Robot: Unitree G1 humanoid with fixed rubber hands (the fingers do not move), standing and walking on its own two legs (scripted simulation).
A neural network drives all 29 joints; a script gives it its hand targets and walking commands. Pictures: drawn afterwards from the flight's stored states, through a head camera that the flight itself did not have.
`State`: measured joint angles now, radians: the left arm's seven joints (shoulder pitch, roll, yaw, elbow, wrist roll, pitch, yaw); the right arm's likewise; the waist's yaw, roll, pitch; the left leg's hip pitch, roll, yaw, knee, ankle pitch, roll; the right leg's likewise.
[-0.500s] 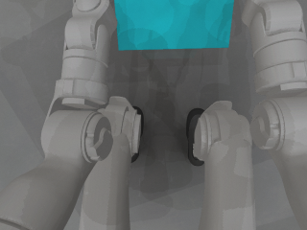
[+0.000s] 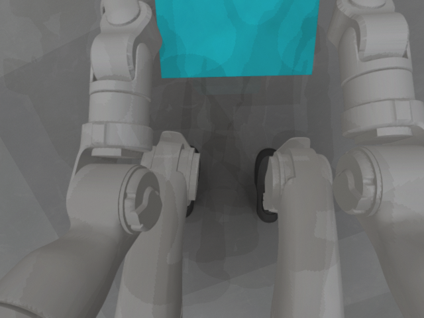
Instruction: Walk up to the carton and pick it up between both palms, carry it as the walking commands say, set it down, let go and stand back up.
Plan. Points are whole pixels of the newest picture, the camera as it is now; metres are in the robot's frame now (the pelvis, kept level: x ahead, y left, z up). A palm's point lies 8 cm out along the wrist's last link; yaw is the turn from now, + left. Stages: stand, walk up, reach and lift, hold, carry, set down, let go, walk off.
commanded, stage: reach and lift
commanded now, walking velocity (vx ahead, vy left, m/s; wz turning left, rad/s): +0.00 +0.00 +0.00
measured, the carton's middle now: out of the picture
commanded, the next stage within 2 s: none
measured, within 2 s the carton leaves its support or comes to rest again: neither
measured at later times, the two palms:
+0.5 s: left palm out of the picture +0.52 +0.15 -0.04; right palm out of the picture +0.54 -0.14 -0.05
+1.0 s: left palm out of the picture +0.50 +0.15 +0.04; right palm out of the picture +0.51 -0.14 +0.02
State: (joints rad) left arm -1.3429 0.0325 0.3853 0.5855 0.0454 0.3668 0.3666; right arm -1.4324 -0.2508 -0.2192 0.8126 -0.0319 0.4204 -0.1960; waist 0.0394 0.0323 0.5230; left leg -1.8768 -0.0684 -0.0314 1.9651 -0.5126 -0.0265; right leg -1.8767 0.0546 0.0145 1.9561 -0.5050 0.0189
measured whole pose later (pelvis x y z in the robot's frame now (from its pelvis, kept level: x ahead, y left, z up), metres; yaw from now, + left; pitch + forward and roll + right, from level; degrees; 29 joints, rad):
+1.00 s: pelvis -0.01 +0.00 +0.10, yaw +0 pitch +16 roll +0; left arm -1.21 -0.01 0.37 0.50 0.06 0.44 0.37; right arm -1.27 -0.18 -0.24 0.70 -0.06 0.49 -0.21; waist 0.03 0.02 0.52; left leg -1.48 -0.07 -0.04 1.64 -0.44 -0.02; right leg -1.48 0.05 0.03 1.63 -0.43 0.02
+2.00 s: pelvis +0.08 +0.01 +0.24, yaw +0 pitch +23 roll +0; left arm -0.66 -0.21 0.50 0.63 0.28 0.34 0.21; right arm -0.73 0.04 -0.40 0.82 -0.32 0.39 -0.09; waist 0.05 0.02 -0.16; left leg -1.08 -0.05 -0.04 1.05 -0.37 0.00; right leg -1.08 0.04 0.06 1.04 -0.36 0.01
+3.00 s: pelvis +0.12 -0.01 +0.32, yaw +0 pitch +0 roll +0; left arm -0.39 -0.19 0.39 0.50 0.28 0.55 0.14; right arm -0.41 0.14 -0.26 0.60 -0.28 0.60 -0.15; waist 0.05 0.03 -0.10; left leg -0.27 -0.02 -0.08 0.49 -0.21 -0.01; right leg -0.27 0.04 0.05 0.49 -0.21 -0.02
